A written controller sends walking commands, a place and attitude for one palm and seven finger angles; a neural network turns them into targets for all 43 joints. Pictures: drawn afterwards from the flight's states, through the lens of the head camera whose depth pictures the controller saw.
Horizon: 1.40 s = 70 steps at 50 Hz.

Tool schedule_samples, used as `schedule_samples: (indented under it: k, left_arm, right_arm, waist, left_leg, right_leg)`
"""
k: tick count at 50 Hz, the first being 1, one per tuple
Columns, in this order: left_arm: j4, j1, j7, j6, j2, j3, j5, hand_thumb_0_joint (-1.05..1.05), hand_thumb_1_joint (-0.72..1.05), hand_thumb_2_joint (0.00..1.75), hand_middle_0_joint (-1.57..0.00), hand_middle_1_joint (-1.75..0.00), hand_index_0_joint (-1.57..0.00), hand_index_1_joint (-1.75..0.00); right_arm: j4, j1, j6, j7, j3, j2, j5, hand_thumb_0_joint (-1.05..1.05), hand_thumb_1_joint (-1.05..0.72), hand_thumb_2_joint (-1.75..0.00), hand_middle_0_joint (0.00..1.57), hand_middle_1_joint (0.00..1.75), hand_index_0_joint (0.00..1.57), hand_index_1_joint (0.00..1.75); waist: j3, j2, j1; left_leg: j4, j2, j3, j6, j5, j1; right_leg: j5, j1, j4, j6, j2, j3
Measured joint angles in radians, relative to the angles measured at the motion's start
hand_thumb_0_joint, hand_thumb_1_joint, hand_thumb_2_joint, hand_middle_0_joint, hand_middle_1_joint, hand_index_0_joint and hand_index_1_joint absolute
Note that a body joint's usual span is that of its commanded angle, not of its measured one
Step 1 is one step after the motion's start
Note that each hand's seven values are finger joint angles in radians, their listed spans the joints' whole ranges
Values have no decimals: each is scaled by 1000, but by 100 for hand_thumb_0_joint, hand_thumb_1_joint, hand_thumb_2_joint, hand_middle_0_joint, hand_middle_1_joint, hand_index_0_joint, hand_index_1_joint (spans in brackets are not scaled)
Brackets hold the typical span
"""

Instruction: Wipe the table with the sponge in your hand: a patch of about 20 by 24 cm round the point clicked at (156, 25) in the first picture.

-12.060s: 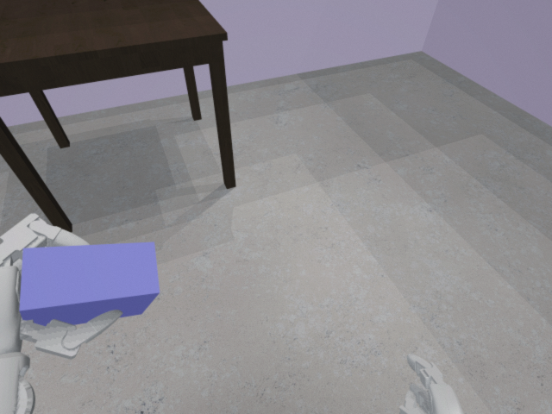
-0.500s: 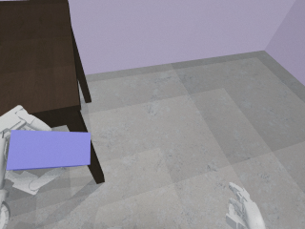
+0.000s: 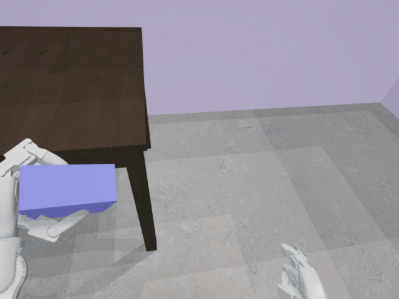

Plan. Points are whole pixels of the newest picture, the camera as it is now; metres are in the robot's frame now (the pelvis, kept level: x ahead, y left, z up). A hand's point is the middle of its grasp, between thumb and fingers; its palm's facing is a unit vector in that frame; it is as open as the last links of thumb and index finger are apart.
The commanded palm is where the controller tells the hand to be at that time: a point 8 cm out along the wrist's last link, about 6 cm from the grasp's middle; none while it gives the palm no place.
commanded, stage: come to a stop and stand still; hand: left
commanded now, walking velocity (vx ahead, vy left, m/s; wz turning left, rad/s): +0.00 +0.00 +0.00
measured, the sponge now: (82, 191) +0.23 +0.22 +0.14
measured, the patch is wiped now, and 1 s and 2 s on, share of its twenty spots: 0.00 0.00 0.00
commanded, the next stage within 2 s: look again from close up in 0.70 s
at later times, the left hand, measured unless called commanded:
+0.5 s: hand (81, 172) +0.26 +0.23 +0.16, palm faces +0.39 -0.84 -0.38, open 10.1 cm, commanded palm +0.20 +0.26 +0.17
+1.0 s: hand (82, 178) +0.25 +0.23 +0.15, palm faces +0.41 -0.84 -0.37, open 10.1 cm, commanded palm +0.19 +0.26 +0.17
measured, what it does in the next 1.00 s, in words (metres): stands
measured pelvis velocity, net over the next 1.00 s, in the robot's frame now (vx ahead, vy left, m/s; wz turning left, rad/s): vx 0.04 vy -0.03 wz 0.03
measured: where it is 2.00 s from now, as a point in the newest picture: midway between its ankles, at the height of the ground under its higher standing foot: outside the picture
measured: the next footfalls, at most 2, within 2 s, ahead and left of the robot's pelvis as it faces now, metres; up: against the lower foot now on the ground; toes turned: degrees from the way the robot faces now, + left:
none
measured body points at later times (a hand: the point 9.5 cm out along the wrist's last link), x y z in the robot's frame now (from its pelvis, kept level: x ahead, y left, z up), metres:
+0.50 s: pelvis +0.05 -0.02 +0.00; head +0.05 -0.01 +0.45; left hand +0.23 +0.27 +0.18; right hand +0.22 -0.24 -0.07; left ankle +0.05 +0.06 -0.74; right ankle +0.05 -0.14 -0.74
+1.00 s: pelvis +0.04 -0.03 +0.01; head +0.04 -0.02 +0.46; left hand +0.22 +0.27 +0.17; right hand +0.22 -0.25 -0.07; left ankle +0.05 +0.06 -0.74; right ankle +0.05 -0.14 -0.74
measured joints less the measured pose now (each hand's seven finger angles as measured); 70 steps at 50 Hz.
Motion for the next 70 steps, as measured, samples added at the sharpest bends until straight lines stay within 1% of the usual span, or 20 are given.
schedule_samples:
  k: [4,9,16,20,26,34,47,59,64,70]
  left_arm:
    - [-5,8,5,2,2,9,0,-2,-50,101,-72,-137,-75,-135]
    - [-13,16,9,1,-8,1,0,-2,-50,101,-72,-137,-75,-135]
    - [-36,48,2,1,10,-1,-17,-2,-50,101,-72,-137,-75,-135]
    - [-44,70,-1,6,22,3,-28,-2,-49,101,-72,-137,-75,-135]
    - [-48,84,0,17,23,1,-38,-2,-49,101,-72,-137,-75,-135]
    - [-27,77,6,37,5,-14,-41,-2,-49,101,-72,-137,-75,-135]
    - [-23,82,8,50,10,-20,-45,-2,-49,101,-72,-137,-75,-135]
    - [-26,93,9,51,13,-19,-44,-2,-49,101,-72,-137,-75,-135]
    - [-22,104,12,44,7,-19,-40,-2,-49,101,-72,-137,-75,-135]
    - [-12,99,14,33,0,-24,-34,-2,-49,101,-72,-137,-75,-135]
  right_arm:
    - [6,15,5,-8,-11,-17,2,1,-90,-90,20,30,21,30]
    - [21,27,13,-13,-19,-27,3,2,-90,-90,20,30,20,30]
    - [27,12,27,-16,-21,-24,4,2,-90,-90,20,30,20,30]
    - [22,0,37,-19,-21,-22,6,2,-90,-90,20,30,20,30]
    - [18,-11,52,-27,-21,-23,9,2,-90,-90,20,30,20,30]
    - [15,-14,69,-36,-21,-26,11,2,-90,-90,20,30,20,30]
    - [11,5,84,-38,-22,-26,14,1,-90,-90,20,30,20,30]
    - [21,17,85,-39,-23,-28,17,2,-90,-90,20,30,20,30]
    - [23,12,83,-32,-26,-33,10,2,-90,-90,20,30,20,30]
    - [19,14,80,-30,-35,-45,4,2,-90,-90,20,30,21,30]
  waist:
    - [-4,-9,-1]
    - [-9,-10,-8]
    - [-9,1,-30]
    - [-11,7,-35]
    - [-18,16,-30]
    - [-31,23,-18]
    - [-30,25,-28]
    - [-28,28,-30]
    - [-40,35,-24]
    - [-61,38,-25]
  left_leg:
    - [-15,-6,-4,3,-1,10]
    - [-19,-5,-14,1,-12,18]
    - [-9,7,-24,-11,-35,18]
    - [-8,13,-25,-17,-43,20]
    - [-13,15,-30,-23,-48,27]
    - [-28,19,-35,-28,-42,37]
    - [-51,19,-44,-30,-22,42]
    - [-53,13,-46,-27,-15,40]
    - [-14,18,-34,-23,-39,23]
    - [57,15,-10,-14,-94,2]
  right_leg:
    - [12,9,-11,3,-3,3]
    - [-2,20,-18,7,-1,-7]
    - [-17,31,-27,-5,11,-15]
    - [-23,34,-30,-10,17,-16]
    - [-30,39,-31,-16,20,-20]
    - [-22,54,-52,-21,24,-25]
    - [-2,65,-82,-23,24,-33]
    - [-3,59,-73,-20,18,-36]
    - [-21,37,-35,-20,23,-24]
    - [-84,-4,66,-19,20,-2]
